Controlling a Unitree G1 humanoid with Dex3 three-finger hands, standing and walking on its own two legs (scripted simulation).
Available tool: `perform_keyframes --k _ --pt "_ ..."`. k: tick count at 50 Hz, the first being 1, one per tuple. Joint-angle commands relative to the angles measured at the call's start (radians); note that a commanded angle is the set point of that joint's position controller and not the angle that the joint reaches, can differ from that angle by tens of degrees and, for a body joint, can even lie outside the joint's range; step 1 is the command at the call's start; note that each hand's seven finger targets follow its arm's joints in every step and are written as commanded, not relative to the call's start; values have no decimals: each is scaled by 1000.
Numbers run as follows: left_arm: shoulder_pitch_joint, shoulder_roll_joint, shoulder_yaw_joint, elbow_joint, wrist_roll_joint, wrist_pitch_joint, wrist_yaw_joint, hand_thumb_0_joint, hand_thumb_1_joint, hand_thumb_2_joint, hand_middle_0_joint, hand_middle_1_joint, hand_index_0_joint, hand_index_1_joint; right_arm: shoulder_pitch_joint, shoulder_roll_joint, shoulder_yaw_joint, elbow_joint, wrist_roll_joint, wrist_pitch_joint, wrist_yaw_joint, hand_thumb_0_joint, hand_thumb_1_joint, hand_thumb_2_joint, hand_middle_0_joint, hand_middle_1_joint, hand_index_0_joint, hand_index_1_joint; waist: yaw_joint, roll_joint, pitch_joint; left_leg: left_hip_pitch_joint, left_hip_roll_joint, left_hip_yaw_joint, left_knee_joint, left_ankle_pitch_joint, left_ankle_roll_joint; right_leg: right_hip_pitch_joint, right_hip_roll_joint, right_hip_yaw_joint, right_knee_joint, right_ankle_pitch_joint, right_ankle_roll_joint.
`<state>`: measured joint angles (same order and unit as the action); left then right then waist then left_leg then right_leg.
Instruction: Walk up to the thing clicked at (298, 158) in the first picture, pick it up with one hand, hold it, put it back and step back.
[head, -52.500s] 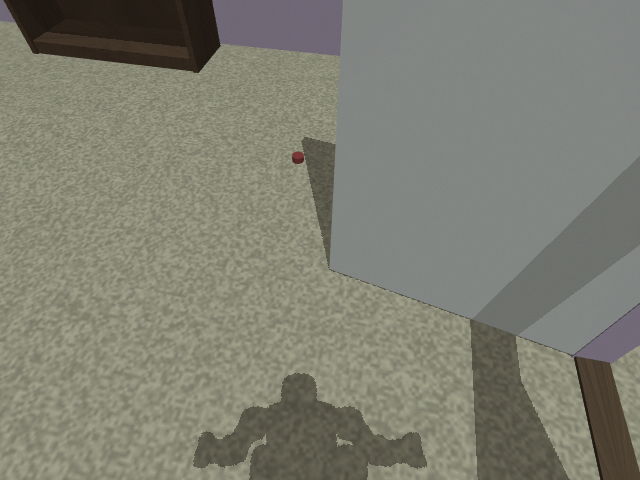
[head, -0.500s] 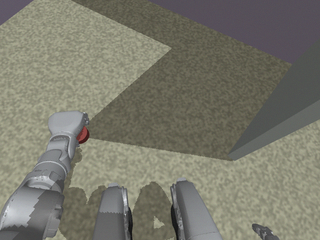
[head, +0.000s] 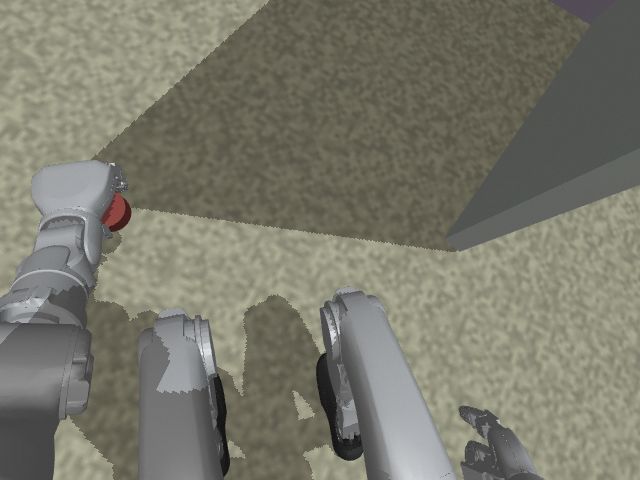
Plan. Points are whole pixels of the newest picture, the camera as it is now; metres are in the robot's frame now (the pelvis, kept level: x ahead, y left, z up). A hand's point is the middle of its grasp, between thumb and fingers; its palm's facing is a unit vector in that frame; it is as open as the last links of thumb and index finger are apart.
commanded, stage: crouch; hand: left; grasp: from above
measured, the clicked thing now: (107, 210) +0.47 +0.24 -0.20
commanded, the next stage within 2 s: lower in 0.76 s
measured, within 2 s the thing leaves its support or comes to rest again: neither
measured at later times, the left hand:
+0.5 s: hand (113, 217) +0.47 +0.24 -0.24, palm faces -0.43 -0.05 -0.90, open 8.0 cm
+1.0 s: hand (121, 220) +0.48 +0.24 -0.28, palm faces -0.45 -0.05 -0.89, open 7.9 cm
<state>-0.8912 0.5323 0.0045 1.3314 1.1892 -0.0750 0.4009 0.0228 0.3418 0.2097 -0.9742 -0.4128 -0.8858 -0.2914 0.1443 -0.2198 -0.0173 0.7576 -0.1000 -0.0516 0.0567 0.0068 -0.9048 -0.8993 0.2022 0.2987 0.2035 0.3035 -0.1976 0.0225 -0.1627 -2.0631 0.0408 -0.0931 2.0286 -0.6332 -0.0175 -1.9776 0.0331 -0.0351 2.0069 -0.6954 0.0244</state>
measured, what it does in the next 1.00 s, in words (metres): lowers itself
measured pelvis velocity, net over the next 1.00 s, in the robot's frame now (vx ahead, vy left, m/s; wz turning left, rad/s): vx -0.01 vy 0.00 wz -0.07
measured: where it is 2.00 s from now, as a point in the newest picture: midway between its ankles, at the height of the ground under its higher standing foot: (279, 432)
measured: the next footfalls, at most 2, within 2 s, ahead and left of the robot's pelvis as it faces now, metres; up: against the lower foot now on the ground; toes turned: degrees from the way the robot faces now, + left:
none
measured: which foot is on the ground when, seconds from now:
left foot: down 0.00-1.00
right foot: down 0.00-1.00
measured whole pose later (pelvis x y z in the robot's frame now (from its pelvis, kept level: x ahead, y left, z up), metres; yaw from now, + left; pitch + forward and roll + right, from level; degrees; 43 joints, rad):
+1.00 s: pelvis -0.01 +0.00 -0.11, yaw -4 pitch +33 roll -7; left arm -1.04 0.72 0.05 1.52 1.22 -0.13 0.41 0.02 0.37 0.22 -0.92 -0.46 -0.84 -0.33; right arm 0.15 -0.26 0.09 0.76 -0.15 -0.07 0.13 0.00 -0.92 -0.90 0.20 0.30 0.20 0.30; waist -0.27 -0.02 -0.02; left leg -2.34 0.04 -0.17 2.39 -0.65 -0.03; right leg -2.24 0.07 -0.08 2.34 -0.70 0.03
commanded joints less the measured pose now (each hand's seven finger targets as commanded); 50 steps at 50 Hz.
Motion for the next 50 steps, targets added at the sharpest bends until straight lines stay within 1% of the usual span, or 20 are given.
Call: perform_keyframes --k 1,5,6,8,10,12,13,14,15,20,22,24,26,28,33,37,38,43,47,50 --pt "-347 224 22 -97 9 2 42 0 678 380 -1015 -446 -1073 -389 212 -218 -64 -16 -7 -10 4 0 -904 -905 200 300 200 300 -14 193 -681 539 -18 65 -140 181 44 266 23 -57 -218 270 -60" --pt "-422 234 23 -148 14 -12 41 0 643 374 -1002 -424 -1053 -375 219 -220 -64 -1 -16 -8 12 0 -904 -905 200 300 200 300 -26 237 -684 519 -17 61 -104 169 38 221 27 -70 -165 263 -65" --pt "-365 219 20 -74 15 -8 38 0 637 376 -997 -428 -1047 -379 218 -225 -61 -3 -16 -9 15 0 -904 -905 200 300 200 300 -32 217 -644 498 -17 57 -95 168 40 207 26 -73 -158 261 -62" --pt "-427 263 36 -137 11 -19 39 0 629 392 -986 -445 -1036 -396 227 -225 -59 0 -18 -6 22 0 -904 -905 200 300 200 300 -28 213 -681 465 -16 67 -64 190 45 242 32 -68 -144 294 -59" --pt "-381 239 28 -71 15 -16 35 0 639 390 -990 -453 -1043 -400 225 -226 -55 -3 -21 -7 28 0 -904 -904 200 300 200 300 -37 207 -649 445 -16 65 -48 193 44 220 30 -73 -124 291 -57" --pt "-429 287 45 -89 19 -20 37 0 642 391 -994 -464 -1047 -412 216 -230 -53 -6 -21 -5 33 0 -906 -906 200 300 200 300 -25 230 -666 445 -15 64 -37 174 43 203 35 -75 -105 271 -61" --pt "-378 254 34 -15 29 -12 37 0 635 381 -979 -463 -1036 -407 219 -235 -48 -10 -22 -6 34 0 -905 -905 200 300 200 300 -37 209 -625 435 -16 60 -39 152 43 174 31 -81 -104 248 -61" --pt "-439 276 42 -102 24 -23 38 0 634 374 -978 -465 -1036 -408 217 -232 -50 -4 -22 -3 36 0 -905 -905 200 300 200 300 -31 245 -654 433 -13 58 -33 153 39 165 35 -84 -84 249 -65" --pt "-422 270 38 -38 25 -20 37 0 647 400 -991 -474 -1046 -420 216 -243 -45 -5 -23 -5 38 0 -905 -905 200 300 200 300 -37 248 -634 439 -14 51 -28 143 38 142 33 -87 -71 241 -66" --pt "-465 329 59 -45 33 -37 45 0 651 426 -1001 -488 -1050 -439 227 -247 -32 4 -29 -8 44 0 -906 -904 200 300 200 300 -45 239 -625 358 -17 61 21 132 42 148 41 -94 -40 233 -63" --pt "-432 310 51 18 32 -33 45 0 666 417 -989 -518 -1051 -455 220 -249 -19 -3 -31 -9 46 0 -905 -903 200 300 200 300 -45 204 -614 329 -18 62 35 121 46 147 43 -96 -36 221 -59" --pt "-489 344 66 -21 30 -42 49 0 676 415 -988 -529 -1055 -462 236 -256 -16 2 -36 -11 47 0 -905 -903 200 300 200 300 -60 228 -607 328 -16 59 47 113 45 133 42 -103 -22 215 -61" --pt "-459 314 35 41 30 -37 44 0 672 376 -979 -520 -1051 -447 214 -260 -7 -5 -34 -13 48 0 -906 -903 200 300 200 300 -64 233 -579 308 -17 59 55 82 45 104 47 -105 -13 187 -63" --pt "-490 373 67 6 26 -45 49 0 670 370 -977 -511 -1048 -439 222 -271 -2 -2 -37 -14 47 0 -905 -903 200 300 200 300 -55 228 -589 293 -17 53 63 69 44 102 47 -111 -3 168 -62" --pt "-490 351 43 38 31 -46 47 0 640 372 -970 -499 -1033 -435 226 -273 14 1 -41 -16 48 0 -906 -903 200 300 200 300 -80 241 -574 276 -17 51 99 96 44 94 52 -119 24 208 -60" --pt "-483 400 70 31 34 -51 50 0 649 358 -963 -517 -1036 -444 232 -281 23 2 -46 -17 51 0 -907 -902 200 300 200 300 -68 239 -581 251 -16 55 126 108 47 113 52 -116 35 222 -53" --pt "-453 365 48 68 30 -47 47 0 664 334 -963 -522 -1044 -441 216 -278 26 -4 -46 -19 53 0 -908 -903 200 300 200 300 -72 244 -546 245 -15 53 120 87 44 89 53 -121 42 197 -57" --pt "-502 426 74 -21 30 -54 51 0 672 342 -993 -502 -1060 -433 234 -288 31 4 -51 -20 54 0 -911 -903 200 300 200 300 -75 259 -575 251 -10 47 144 119 44 111 57 -130 59 237 -53" --pt "-466 365 39 43 26 -55 44 0 630 346 -998 -478 -1052 -424 227 -288 40 -1 -53 -21 61 0 -914 -904 200 300 200 300 -104 243 -514 218 -9 38 161 118 44 75 62 -142 76 241 -54" --pt "-468 437 81 47 29 -66 54 0 643 335 -1012 -453 -1062 -402 234 -300 49 -2 -59 -22 64 0 -912 -903 200 300 200 300 -87 244 -511 204 -10 33 169 121 44 87 62 -147 89 240 -53"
